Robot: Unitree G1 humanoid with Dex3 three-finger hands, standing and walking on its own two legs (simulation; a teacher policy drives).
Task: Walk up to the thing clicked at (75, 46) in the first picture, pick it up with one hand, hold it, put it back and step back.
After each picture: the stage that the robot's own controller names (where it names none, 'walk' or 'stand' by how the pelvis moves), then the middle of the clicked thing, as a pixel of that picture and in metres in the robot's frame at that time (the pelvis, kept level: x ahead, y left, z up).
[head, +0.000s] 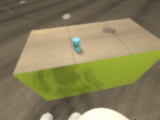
stand; (76, 44) +0.63 +0.18 +0.04
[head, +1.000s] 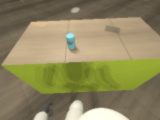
walk; (71, 41) +0.59 +0.23 +0.07
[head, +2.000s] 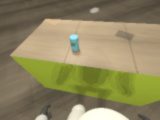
stand; (74, 42) +0.57 +0.19 +0.08
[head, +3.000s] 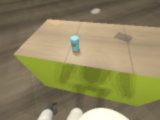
stand; (75, 43) +0.60 +0.17 +0.05
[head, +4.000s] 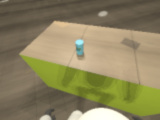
stand; (79, 47) +0.56 +0.15 +0.05
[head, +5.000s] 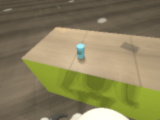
walk; (80, 51) +0.56 +0.15 +0.05
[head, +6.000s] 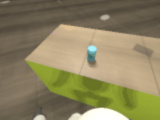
walk; (91, 54) +0.50 +0.05 +0.05
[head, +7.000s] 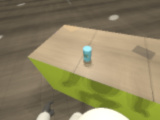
stand; (87, 53) +0.51 +0.08 +0.05
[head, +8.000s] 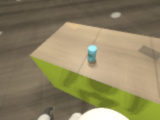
stand; (92, 53) +0.51 +0.03 +0.05
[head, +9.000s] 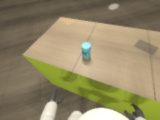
rise first; (86, 50) +0.50 +0.08 +0.04
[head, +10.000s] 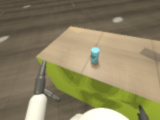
rise first; (94, 55) +0.51 +0.04 +0.04
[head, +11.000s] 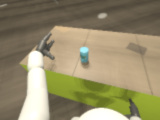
go down; (84, 55) +0.51 +0.05 +0.04
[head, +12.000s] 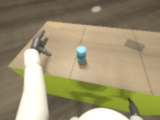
go down; (81, 54) +0.48 +0.06 +0.05
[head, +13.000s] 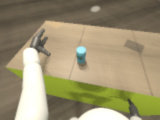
go down; (81, 55) +0.47 +0.06 +0.05
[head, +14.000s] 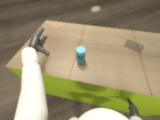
go down; (80, 55) +0.48 +0.06 +0.05
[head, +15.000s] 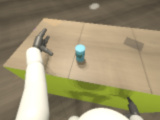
go down; (80, 53) +0.48 +0.06 +0.05
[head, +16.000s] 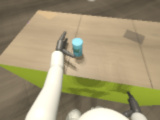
close in; (77, 47) +0.49 +0.06 +0.07
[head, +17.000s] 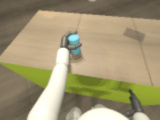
lift; (75, 44) +0.51 +0.08 +0.09
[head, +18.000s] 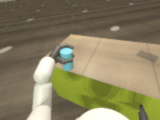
lift; (67, 59) +0.31 +0.18 +0.22
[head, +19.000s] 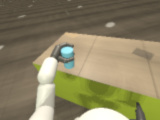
hold; (68, 58) +0.34 +0.17 +0.20
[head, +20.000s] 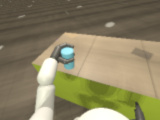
hold; (68, 58) +0.33 +0.16 +0.20
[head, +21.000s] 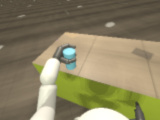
crouch; (70, 59) +0.34 +0.16 +0.19
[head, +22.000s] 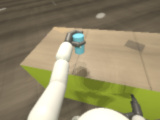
crouch; (79, 44) +0.47 +0.08 +0.19
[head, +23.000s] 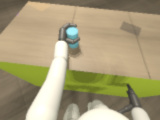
lower; (73, 38) +0.54 +0.06 +0.10
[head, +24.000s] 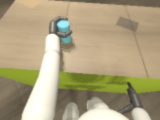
lower; (65, 32) +0.57 +0.08 +0.11
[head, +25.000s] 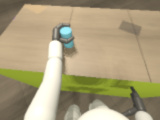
lower; (67, 38) +0.54 +0.09 +0.10
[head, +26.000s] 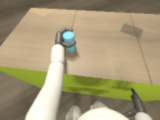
lower; (69, 42) +0.52 +0.09 +0.10
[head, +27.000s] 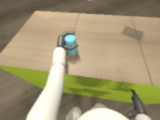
loosen; (71, 45) +0.51 +0.10 +0.09
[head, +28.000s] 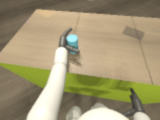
withdraw; (73, 44) +0.51 +0.09 +0.09
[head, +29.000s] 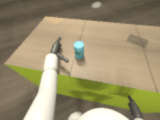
sink last; (79, 50) +0.49 +0.08 +0.08
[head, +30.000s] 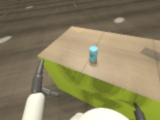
stand; (93, 53) +0.53 +0.06 +0.04
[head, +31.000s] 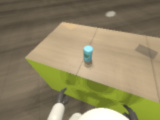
stand; (87, 54) +0.49 +0.07 +0.05
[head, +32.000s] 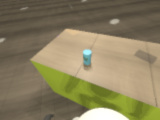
stand; (87, 57) +0.50 +0.08 +0.04
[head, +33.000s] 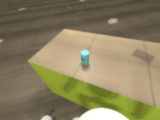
stand; (85, 57) +0.49 +0.09 +0.04
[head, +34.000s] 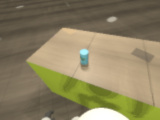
stand; (84, 57) +0.49 +0.10 +0.04
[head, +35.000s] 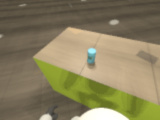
stand; (91, 56) +0.51 +0.04 +0.04
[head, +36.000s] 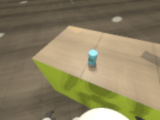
stand; (92, 57) +0.48 +0.03 +0.04
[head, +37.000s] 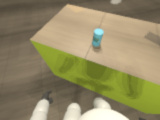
walk; (97, 38) +0.58 -0.02 +0.07
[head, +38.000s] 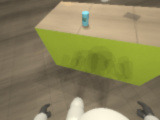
walk; (85, 18) +0.87 +0.15 +0.07
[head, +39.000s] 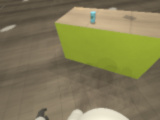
walk; (92, 17) +1.18 +0.07 +0.06
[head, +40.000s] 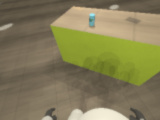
stand; (91, 19) +1.04 +0.08 +0.05
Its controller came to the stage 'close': yes
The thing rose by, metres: 0.19
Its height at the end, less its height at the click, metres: +0.00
